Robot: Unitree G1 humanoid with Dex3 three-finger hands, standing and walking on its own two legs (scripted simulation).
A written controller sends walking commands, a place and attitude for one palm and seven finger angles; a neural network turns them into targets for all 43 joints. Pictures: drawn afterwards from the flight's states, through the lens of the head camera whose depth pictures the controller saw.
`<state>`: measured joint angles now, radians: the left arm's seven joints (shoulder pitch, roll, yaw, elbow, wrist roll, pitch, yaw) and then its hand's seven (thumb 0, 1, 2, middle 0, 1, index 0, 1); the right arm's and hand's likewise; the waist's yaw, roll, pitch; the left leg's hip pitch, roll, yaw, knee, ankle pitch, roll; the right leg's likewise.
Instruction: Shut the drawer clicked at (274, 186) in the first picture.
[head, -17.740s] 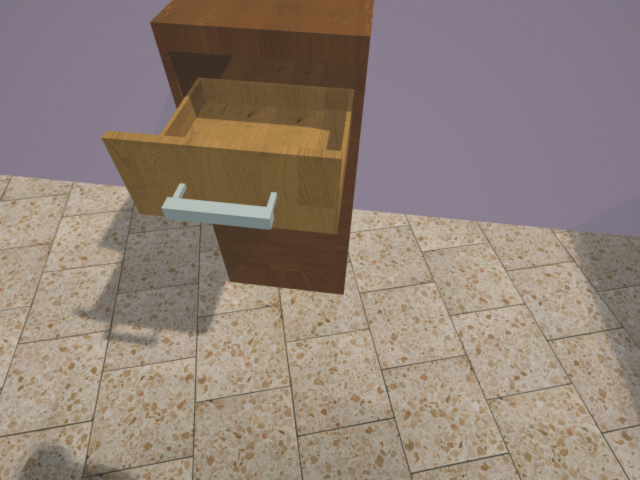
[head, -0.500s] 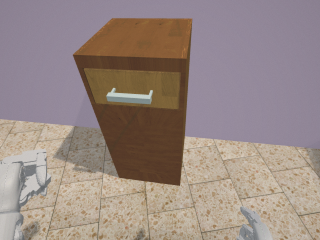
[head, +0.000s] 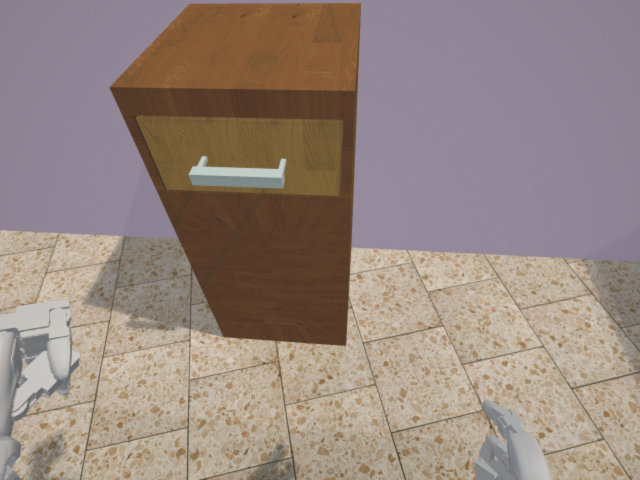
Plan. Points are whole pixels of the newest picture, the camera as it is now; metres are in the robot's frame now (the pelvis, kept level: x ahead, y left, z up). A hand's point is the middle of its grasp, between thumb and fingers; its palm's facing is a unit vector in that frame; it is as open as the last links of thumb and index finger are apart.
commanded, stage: step back with the hand held close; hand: left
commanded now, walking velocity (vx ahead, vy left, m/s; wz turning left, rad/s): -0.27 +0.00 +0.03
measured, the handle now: (240, 169) +0.65 +0.21 +0.01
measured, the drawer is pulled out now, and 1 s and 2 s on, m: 0.00 0.00 0.00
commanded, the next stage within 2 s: stop stepping back and stand still in 1.30 s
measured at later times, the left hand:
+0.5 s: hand (29, 421) +0.14 +0.25 +0.15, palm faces +0.37 -0.80 -0.47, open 3.2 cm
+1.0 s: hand out of the picture +0.07 +0.24 +0.16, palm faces +0.31 -0.80 -0.52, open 3.2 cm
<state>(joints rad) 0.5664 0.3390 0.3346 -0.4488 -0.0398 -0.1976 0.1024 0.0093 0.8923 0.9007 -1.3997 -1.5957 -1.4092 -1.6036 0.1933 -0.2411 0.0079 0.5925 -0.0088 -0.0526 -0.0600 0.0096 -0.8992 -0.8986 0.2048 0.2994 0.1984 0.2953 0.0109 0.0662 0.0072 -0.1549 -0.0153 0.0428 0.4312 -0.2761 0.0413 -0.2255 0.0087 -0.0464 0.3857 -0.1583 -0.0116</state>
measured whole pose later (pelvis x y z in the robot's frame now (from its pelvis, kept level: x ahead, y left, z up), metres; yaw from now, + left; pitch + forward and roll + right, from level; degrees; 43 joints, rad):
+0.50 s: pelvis -0.05 +0.01 -0.02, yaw +0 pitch +1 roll -1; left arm 0.59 0.36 0.36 -0.55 -0.01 -0.24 0.13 0.01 0.89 0.90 -1.40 -1.60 -1.41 -1.60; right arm 0.20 -0.23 0.00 0.54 0.00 -0.04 -0.07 0.01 -0.90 -0.90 0.20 0.30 0.20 0.30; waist 0.00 0.02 0.01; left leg -0.35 -0.03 0.05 0.61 -0.28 0.06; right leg -0.40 -0.02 -0.04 0.53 -0.15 0.00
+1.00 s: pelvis -0.12 +0.00 -0.02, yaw +2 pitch +2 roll -2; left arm 0.62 0.44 0.40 -0.61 -0.02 -0.30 0.11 0.01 0.89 0.90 -1.40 -1.59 -1.41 -1.60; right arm 0.15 -0.22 -0.02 0.53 0.00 -0.05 -0.06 0.01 -0.90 -0.90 0.21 0.30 0.20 0.30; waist -0.02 0.00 0.02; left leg -0.49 -0.02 0.01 0.64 -0.29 0.04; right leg -0.41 0.05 0.05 0.55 -0.18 0.00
